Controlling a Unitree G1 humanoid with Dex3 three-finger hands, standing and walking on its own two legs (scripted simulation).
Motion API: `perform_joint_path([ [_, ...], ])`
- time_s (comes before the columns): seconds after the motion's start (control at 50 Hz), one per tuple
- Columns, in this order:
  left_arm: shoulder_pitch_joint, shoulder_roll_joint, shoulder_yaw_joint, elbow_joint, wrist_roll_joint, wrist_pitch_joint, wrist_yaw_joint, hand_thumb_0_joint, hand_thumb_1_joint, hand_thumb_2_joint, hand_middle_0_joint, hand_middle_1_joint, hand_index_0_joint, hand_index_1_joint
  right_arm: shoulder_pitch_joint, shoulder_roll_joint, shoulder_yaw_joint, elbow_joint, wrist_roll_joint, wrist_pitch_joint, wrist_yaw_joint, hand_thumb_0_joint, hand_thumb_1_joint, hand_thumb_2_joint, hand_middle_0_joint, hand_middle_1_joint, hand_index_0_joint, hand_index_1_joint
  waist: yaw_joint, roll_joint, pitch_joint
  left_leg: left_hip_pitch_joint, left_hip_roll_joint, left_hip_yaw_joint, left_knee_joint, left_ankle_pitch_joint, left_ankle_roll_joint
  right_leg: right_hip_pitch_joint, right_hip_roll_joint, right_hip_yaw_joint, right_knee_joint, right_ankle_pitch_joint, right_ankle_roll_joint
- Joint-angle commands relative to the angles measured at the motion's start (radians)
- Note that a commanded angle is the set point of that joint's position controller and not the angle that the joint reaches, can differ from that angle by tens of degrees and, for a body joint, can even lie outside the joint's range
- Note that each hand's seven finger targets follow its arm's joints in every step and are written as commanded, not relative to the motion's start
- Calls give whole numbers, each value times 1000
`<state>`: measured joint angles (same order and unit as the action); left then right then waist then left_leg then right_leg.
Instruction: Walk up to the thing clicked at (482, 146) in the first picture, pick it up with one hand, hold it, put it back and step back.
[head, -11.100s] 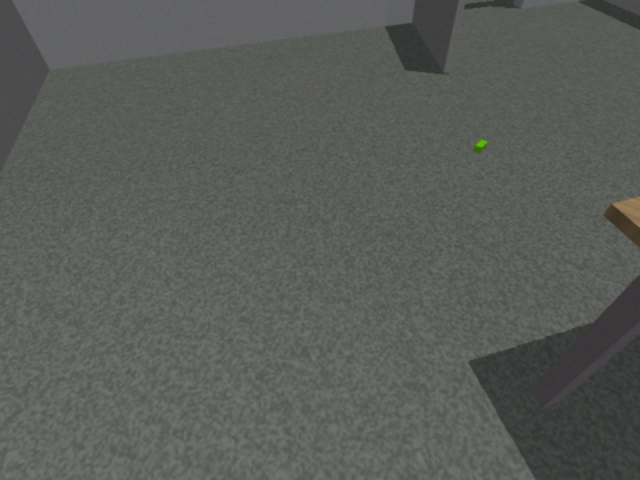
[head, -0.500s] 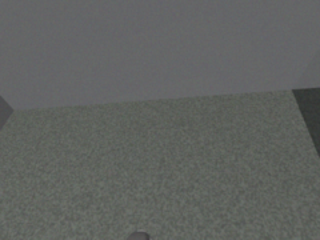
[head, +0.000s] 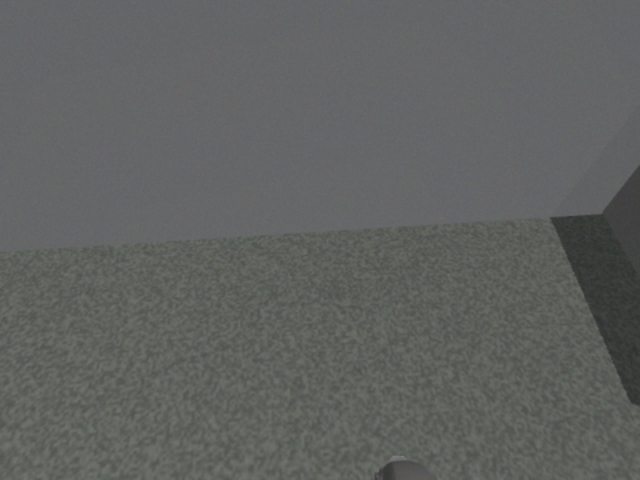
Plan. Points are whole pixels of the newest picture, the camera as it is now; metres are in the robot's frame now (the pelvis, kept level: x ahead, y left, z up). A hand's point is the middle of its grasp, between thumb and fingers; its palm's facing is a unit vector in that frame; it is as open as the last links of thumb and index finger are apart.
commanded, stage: walk up
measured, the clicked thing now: out of the picture -0.52 -1.08 -0.76
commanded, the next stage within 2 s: none
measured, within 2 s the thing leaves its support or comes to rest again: neither
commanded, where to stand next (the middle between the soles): +0.46 +0.01 m, yaw +0 degrees
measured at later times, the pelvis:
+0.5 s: pelvis +0.17 -0.01 +0.00, yaw -7 degrees
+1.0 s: pelvis +0.36 +0.09 +0.00, yaw -28 degrees
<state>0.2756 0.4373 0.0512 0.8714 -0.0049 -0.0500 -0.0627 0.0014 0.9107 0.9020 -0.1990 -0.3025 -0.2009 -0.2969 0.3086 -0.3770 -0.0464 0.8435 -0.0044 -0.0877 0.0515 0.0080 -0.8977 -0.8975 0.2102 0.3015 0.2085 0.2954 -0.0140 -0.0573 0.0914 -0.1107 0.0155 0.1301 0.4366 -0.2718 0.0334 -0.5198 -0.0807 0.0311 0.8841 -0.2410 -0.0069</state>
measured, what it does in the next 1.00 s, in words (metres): walks ahead, turning right: right foot, then left foot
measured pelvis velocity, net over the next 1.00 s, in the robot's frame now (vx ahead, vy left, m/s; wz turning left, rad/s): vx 0.36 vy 0.09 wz -0.48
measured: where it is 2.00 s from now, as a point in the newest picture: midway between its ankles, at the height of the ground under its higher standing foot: (282, 397)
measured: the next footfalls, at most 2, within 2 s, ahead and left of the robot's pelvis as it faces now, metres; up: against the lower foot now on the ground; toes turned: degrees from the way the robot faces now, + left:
right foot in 0.16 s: +0.22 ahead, -0.14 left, +0.00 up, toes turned -5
left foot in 0.66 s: +0.38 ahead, +0.14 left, +0.00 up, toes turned -14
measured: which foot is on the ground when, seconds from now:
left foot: down 0.00-0.18, up 0.20-0.64, down 0.66-1.00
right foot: up 0.00-0.14, down 0.16-0.68, up 0.70-1.00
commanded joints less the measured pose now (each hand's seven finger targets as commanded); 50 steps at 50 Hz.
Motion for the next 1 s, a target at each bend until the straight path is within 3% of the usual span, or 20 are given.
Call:
perform_joint_path([
  [0.0,-53,136,43,-92,10,-26,-3,0,900,900,-200,-300,-200,-300,13,-276,-83,-84,-1,-17,-19,0,-900,-900,200,300,200,300,-21,185,-2,-21,229,-134,-142,366,179,37,-16,-60,-208,82,-5],
  [0.12,114,193,81,-17,14,-48,17,0,900,900,-200,-300,-200,-300,13,-234,-64,-113,3,1,-19,0,-900,-900,200,300,200,300,82,20,-142,-161,166,-98,216,232,100,490,40,-61,-371,93,-50],
  [0.14,189,248,104,-3,20,-55,29,0,900,900,-200,-300,-200,-300,74,-180,-45,-112,4,2,-17,0,-900,-900,200,300,200,300,105,-153,-199,-267,83,-39,443,79,71,607,-55,84,-465,-78,-69],
  [0.16,205,324,119,-29,18,-60,39,0,900,900,-200,-300,-200,-300,124,-147,-29,-114,2,9,-14,0,-900,-900,200,300,200,300,93,-255,-215,-449,-32,-49,630,-251,24,685,-302,504,-573,-198,-149],
  [0.18,176,330,110,-33,5,-56,40,0,900,900,-200,-300,-200,-300,86,-252,-56,-89,0,24,-23,0,-900,-900,200,300,200,300,100,-122,-163,-493,-8,-127,724,-257,11,616,-365,636,-638,-279,-224],
  [0.2,140,322,105,-46,-1,-53,43,0,900,900,-200,-300,-200,-300,49,-283,-64,-79,-3,27,-29,0,-900,-900,200,300,200,300,97,-105,-127,-517,24,-160,753,-240,10,561,-362,633,-644,-258,-268],
  [0.26,48,237,82,-70,-6,-59,49,0,900,900,-200,-300,-200,-300,74,-243,-56,-36,16,31,-19,0,-900,-900,200,300,200,300,39,-64,-70,-462,62,-216,701,-115,10,434,-230,274,-613,27,-194],
  [0.32,40,216,72,-80,4,-66,46,0,900,900,-200,-300,-200,-300,82,-217,-56,-24,2,43,-3,0,-900,-900,200,300,200,300,24,-80,-43,-392,53,-186,589,-52,-10,321,-170,128,-615,107,-197],
  [0.34,70,209,51,-81,-9,-32,49,0,900,900,-200,-300,-200,-300,-57,-218,-65,-91,-10,39,21,0,-900,-900,200,300,200,300,27,-45,-56,-415,45,-165,562,-55,-48,308,-148,359,-656,49,-199],
  [0.36,74,229,57,-87,0,-33,50,0,900,900,-200,-300,-200,-300,-104,-222,-68,-108,-10,43,27,0,-900,-900,200,300,200,300,39,-31,-52,-434,62,-177,521,-47,-63,324,-178,384,-691,-25,-216],
  [0.44,-19,271,70,-106,6,-33,53,0,900,900,-200,-300,-200,-300,-74,-248,-77,-72,-11,66,44,0,-900,-900,200,300,200,300,-15,-92,-71,-466,61,-164,418,41,-99,337,-122,323,-728,-309,-185],
  [0.56,43,245,64,-51,22,-25,48,0,900,900,-200,-300,-200,-300,-198,-214,-62,-94,4,63,50,0,-900,-900,200,300,200,300,43,-138,-35,-310,11,-159,203,-52,-57,232,-82,331,-650,-265,-185],
  [0.62,-55,220,50,-74,16,-12,55,0,900,900,-200,-300,-200,-300,-16,-255,-81,-39,-2,50,25,0,-900,-900,200,300,200,300,-85,-22,-60,110,16,-203,36,11,-15,-66,-43,292,-433,-306,-116],
  [0.64,-5,126,27,-68,16,-5,65,0,900,900,-200,-300,-200,-300,80,-321,-105,-16,-21,44,9,0,-900,-900,200,300,200,300,-118,245,-113,234,147,-404,-128,-269,7,-180,100,165,-150,-321,-70],
  [0.66,38,68,0,-64,9,0,76,0,900,900,-200,-300,-200,-300,43,-362,-114,-40,-28,44,-5,0,-900,-900,200,300,200,300,-85,419,-118,185,360,-683,-279,-530,-5,-269,190,88,139,-313,-35],
  [0.68,69,154,10,-49,10,7,88,0,900,900,-200,-300,-200,-300,-70,-399,-120,-80,-13,49,-8,0,-900,-900,200,300,200,300,-44,365,-53,14,434,-784,-406,-697,22,-244,123,76,236,-263,-36],
  [0.7,92,202,22,-37,9,10,86,0,900,900,-200,-300,-200,-300,-139,-400,-121,-84,-2,49,-2,0,-900,-900,200,300,200,300,-9,334,-24,-48,424,-747,-426,-724,65,-199,48,82,262,-193,-50],
  [0.8,86,191,32,36,-7,16,47,0,900,900,-200,-300,-200,-300,-127,-222,-75,-79,5,34,-7,0,-900,-900,200,300,200,300,-11,237,-43,36,197,-234,-263,-155,-28,-101,5,38,117,33,2],
  [0.92,-56,160,24,-21,-2,35,40,0,900,900,-200,-300,-200,-300,-102,-241,-87,-110,-12,44,3,0,-900,-900,200,300,200,300,-49,207,12,47,250,-153,-331,-140,-7,-152,-16,-52,24,59,19],
  [0.98,-89,162,26,-18,-1,46,46,0,900,900,-200,-300,-200,-300,-90,-219,-85,-117,-19,55,3,0,-900,-900,200,300,200,300,-61,145,54,56,248,-70,-298,80,-42,-158,-29,-83,-50,73,20],
])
